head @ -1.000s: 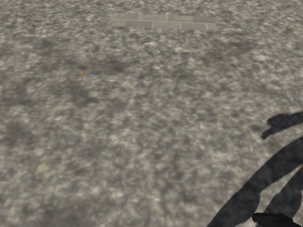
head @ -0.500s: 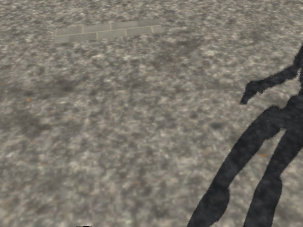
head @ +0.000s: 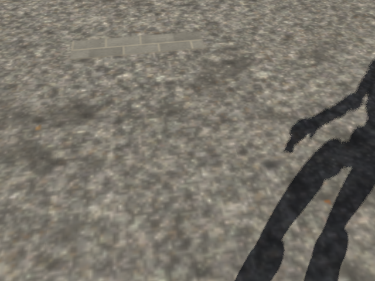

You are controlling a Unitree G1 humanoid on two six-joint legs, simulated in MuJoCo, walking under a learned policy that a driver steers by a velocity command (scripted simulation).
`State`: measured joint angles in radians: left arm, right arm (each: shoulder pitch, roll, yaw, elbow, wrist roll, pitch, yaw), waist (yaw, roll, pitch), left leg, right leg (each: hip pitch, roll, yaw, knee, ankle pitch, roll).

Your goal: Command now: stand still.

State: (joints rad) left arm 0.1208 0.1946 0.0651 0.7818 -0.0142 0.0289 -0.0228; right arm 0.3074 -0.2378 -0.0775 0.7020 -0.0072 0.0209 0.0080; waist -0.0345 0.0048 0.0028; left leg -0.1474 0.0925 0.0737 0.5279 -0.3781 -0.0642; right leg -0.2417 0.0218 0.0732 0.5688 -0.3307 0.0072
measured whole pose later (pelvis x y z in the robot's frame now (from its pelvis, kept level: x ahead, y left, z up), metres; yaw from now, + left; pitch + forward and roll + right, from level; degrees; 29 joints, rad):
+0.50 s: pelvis +0.00 +0.02 +0.00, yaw +0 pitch -1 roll +1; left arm 0.20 0.24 0.06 0.99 -0.04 0.02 0.02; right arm 0.39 -0.24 -0.09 0.79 0.01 0.03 -0.02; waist -0.02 -0.01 -0.01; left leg -0.12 0.04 0.09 0.55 -0.41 -0.01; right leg -0.28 -0.04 0.03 0.71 -0.44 -0.01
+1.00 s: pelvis +0.17 +0.01 +0.00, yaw +0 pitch +2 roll -1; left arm 0.42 0.22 0.05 1.02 -0.03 -0.07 0.03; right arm 0.02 -0.23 -0.05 0.68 0.03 -0.07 0.02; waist 0.09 0.02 0.03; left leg -0.63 0.06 0.02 0.62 0.00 0.04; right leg 0.08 0.01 -0.03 0.24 -0.36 -0.01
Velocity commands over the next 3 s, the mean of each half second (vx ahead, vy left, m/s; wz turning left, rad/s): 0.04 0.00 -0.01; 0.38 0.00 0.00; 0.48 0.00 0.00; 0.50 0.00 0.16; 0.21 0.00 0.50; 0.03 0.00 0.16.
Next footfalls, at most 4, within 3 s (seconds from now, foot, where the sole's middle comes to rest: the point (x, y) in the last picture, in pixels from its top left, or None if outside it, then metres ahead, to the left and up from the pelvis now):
1.08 left None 0.40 0.13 -0.77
1.66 right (213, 230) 0.71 -0.09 -0.77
2.18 left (146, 178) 0.96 0.18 -0.77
2.68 right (198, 166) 1.02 -0.05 -0.77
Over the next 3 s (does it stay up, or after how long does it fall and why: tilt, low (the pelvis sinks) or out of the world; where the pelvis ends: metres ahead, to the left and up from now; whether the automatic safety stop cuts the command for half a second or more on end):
stays up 0.94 0.05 0.00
